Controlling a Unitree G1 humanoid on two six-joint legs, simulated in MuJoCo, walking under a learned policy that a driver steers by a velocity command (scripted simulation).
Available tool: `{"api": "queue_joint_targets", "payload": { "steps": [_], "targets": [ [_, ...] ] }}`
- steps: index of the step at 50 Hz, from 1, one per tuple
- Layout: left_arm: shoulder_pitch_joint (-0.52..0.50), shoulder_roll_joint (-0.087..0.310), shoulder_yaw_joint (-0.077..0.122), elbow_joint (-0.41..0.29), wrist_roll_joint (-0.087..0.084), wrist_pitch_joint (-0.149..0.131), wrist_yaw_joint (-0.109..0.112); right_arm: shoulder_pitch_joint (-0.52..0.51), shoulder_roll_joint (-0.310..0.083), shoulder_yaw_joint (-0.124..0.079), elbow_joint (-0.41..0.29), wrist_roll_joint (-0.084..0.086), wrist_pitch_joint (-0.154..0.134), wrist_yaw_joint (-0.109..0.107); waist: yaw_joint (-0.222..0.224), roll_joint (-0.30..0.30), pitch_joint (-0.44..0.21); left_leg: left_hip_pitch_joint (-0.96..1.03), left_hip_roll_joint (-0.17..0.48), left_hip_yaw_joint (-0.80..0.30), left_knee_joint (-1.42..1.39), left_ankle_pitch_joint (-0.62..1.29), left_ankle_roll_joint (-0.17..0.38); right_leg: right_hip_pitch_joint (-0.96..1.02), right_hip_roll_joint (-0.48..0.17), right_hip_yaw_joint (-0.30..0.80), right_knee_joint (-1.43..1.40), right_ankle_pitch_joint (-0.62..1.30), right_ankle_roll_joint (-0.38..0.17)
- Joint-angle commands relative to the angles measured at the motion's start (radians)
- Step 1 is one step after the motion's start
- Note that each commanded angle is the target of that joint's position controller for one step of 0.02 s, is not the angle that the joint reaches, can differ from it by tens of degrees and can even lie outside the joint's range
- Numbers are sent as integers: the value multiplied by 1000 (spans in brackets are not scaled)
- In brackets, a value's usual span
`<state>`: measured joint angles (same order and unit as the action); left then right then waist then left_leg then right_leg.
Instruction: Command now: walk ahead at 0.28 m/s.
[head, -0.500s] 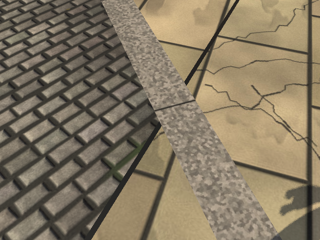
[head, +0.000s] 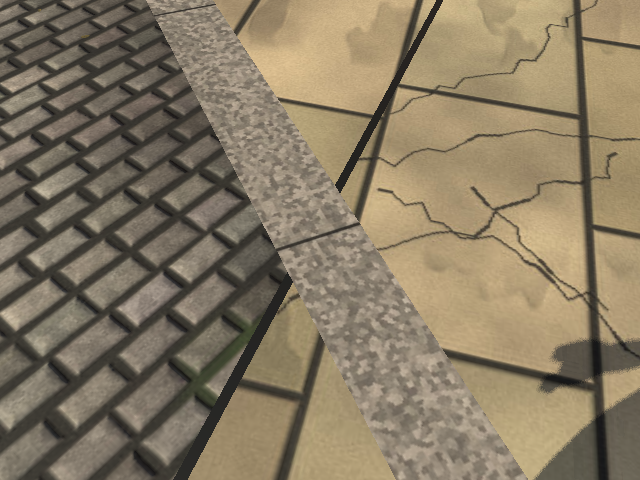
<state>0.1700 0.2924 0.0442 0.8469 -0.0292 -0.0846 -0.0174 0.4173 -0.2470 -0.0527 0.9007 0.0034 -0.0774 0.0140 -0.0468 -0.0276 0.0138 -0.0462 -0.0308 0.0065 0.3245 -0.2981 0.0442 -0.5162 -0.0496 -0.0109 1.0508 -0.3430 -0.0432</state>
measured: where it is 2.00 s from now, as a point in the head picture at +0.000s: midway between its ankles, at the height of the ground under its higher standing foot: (320, 333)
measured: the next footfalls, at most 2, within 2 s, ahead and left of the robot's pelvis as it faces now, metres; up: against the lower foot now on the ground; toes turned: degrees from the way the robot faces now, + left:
right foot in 0.20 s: +0.26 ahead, -0.14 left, +0.00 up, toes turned -2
left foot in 0.52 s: +0.20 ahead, +0.11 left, +0.00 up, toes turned +0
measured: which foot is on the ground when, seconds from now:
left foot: down 0.00-0.20, up 0.22-0.50, down 0.52-0.82, up 0.84-1.00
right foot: up 0.00-0.18, down 0.20-1.00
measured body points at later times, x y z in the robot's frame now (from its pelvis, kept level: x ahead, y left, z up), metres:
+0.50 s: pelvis +0.14 -0.04 -0.01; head +0.16 -0.04 +0.44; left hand +0.26 +0.21 -0.14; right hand +0.22 -0.31 -0.14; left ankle +0.15 +0.11 -0.74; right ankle +0.21 -0.12 -0.74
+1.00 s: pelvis +0.28 -0.06 +0.00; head +0.29 -0.07 +0.45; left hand +0.27 +0.21 -0.13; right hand +0.39 -0.32 -0.13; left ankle +0.29 +0.10 -0.67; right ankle +0.22 -0.14 -0.74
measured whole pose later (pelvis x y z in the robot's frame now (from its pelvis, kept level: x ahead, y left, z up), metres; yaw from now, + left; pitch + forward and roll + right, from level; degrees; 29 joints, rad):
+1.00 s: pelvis +0.28 -0.06 +0.00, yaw +0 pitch +1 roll +0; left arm 0.35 0.25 0.04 1.01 0.00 -0.09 -0.02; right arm 0.20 -0.27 -0.07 0.91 0.02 -0.09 0.00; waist 0.04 0.02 0.00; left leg -0.54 0.08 0.00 1.04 -0.25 0.03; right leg -0.08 0.04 -0.04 0.31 -0.26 -0.06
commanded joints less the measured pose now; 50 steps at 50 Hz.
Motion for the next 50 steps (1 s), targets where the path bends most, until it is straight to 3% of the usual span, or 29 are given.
{"api": "queue_joint_targets", "payload": {
  "steps": [1,3,5,7,9,10,11,12,13,14,16,19,23,26,27,28,29,31,34,36,38,40,41,42,43,44,46,48,50],
  "targets": [
    [-150,2,-8,-111,16,-15,-27,-18,-118,-12,-50,1,13,-22,2,113,54,108,214,-140,-108,688,137,-201,-15,-30,-194,119,36],
    [-202,-19,-20,-131,20,-11,-33,-13,-165,-19,-45,-3,23,-38,-7,131,37,-15,171,-67,-110,713,116,-9,40,-78,-380,255,58],
    [-195,26,-8,-133,15,-2,-30,3,-194,-27,-30,-1,24,-42,8,165,15,-46,197,-76,-101,707,103,112,63,-54,-449,365,50],
    [-134,83,12,-116,20,4,-22,-45,-186,-27,-32,9,17,-43,63,171,-9,-26,213,-85,-39,736,73,195,68,-15,-503,396,14],
    [15,128,37,-58,36,5,-8,-73,-174,-26,-33,11,17,-43,143,133,-83,-28,168,-61,144,769,27,386,80,-19,-574,485,-32],
    [80,175,48,-44,47,6,4,-39,-153,-19,-38,-7,17,-42,154,43,-153,-123,110,-35,317,557,-15,557,-25,71,-547,784,-66],
    [116,208,43,-43,73,14,9,127,-44,14,-20,-26,20,-39,88,-186,-307,-340,-2,-25,677,-126,-75,809,-298,374,-521,1061,-244],
    [112,133,21,-35,56,22,-3,174,-54,11,14,-8,27,-33,82,-196,-404,-329,-27,-144,832,-387,-96,746,-346,535,-623,963,-314],
    [10,118,18,-47,27,23,-12,127,-121,-9,8,17,42,-34,62,-123,-262,-388,15,-138,896,-361,-101,599,-310,463,-681,679,-288],
    [-69,87,11,-59,22,24,-14,39,-130,-14,-8,21,56,-43,55,-67,-148,-427,50,-100,891,-311,-101,479,-260,387,-723,488,-241],
    [-156,48,-4,-58,44,23,-14,-11,-118,-22,-16,4,91,-65,13,-47,-61,-341,105,-100,764,-214,-105,253,-186,269,-795,310,-181],
    [-172,57,1,-34,63,26,-3,-18,-81,-16,-14,-7,104,-78,-3,-97,-65,-217,98,-64,550,-181,-107,157,-135,191,-826,249,-173],
    [-162,89,8,-13,44,43,20,-68,-83,-13,-9,-11,104,-70,3,-76,-86,-105,85,-36,318,9,-89,135,-135,199,-845,-34,-159],
    [-124,38,-11,18,36,53,23,-87,-83,-9,-5,-35,100,-61,-6,-27,-20,-24,104,-55,143,108,-44,48,-78,169,-830,-251,-58],
    [-93,42,-9,23,42,55,22,-115,-138,-18,-14,-30,97,-66,33,36,27,-93,142,-97,92,22,-17,58,-30,129,-801,-240,-18],
    [-88,58,-2,21,40,60,25,-135,-163,-27,2,-19,90,-64,56,120,56,-236,121,-95,71,-141,-1,154,15,69,-757,-149,5],
    [-93,67,0,27,43,63,31,-141,-130,-20,6,-18,79,-63,46,128,40,-284,109,-89,35,-245,-4,225,30,51,-696,-128,7],
    [-64,68,6,39,27,63,40,-143,-138,-25,9,-11,61,-62,49,170,29,-302,127,-127,-13,-359,11,230,63,4,-585,-190,-10],
    [-90,31,7,35,20,35,25,-85,-188,-45,29,11,34,-60,18,243,66,-189,291,-363,-129,-443,119,70,96,-55,-360,-55,-13],
    [-97,35,11,27,4,12,10,-93,-181,-46,28,19,18,-60,23,227,96,-145,349,-420,-141,-356,158,-2,40,-6,-335,-85,-43],
    [-67,24,11,41,-2,-5,1,-149,-171,-44,16,29,15,-52,60,183,85,-162,297,-322,-104,-242,122,118,42,-32,-506,-53,-61],
    [63,51,31,110,7,-2,1,-181,-166,-44,8,24,18,-45,111,149,19,-279,210,-201,-7,-95,80,409,82,-58,-585,110,-43],
    [160,87,44,137,4,1,5,-208,-125,-32,-5,16,14,-41,150,62,-14,-363,150,-115,164,-8,40,534,2,61,-641,76,-65],
    [264,190,70,157,4,6,9,-221,-55,-15,-43,11,-1,-41,168,-221,-41,-589,24,32,481,-52,-35,697,-191,418,-787,-59,-174],
    [307,182,60,162,13,-3,1,-257,-94,-22,-65,17,-19,-43,187,-231,-32,-734,10,-41,716,-253,-43,722,-324,668,-867,-81,-274],
    [244,128,40,148,19,-15,3,-242,-120,-31,-59,37,-30,-35,139,-127,20,-817,73,-102,834,-206,-17,707,-326,612,-855,-74,-268],
    [171,98,27,119,23,-26,-2,-246,-117,-32,-47,34,-41,-23,103,-52,54,-850,139,-83,825,-33,14,666,-254,434,-867,29,-203],
    [174,63,11,121,27,-17,-1,-274,-102,-34,-51,18,-38,-12,91,-51,48,-782,166,-55,739,65,5,613,-198,288,-879,277,-160],
    [206,76,11,131,26,-5,10,-306,-66,-24,-63,11,-30,-2,94,-51,42,-743,154,-15,642,124,-27,581,-168,200,-891,416,-163]
  ]
}}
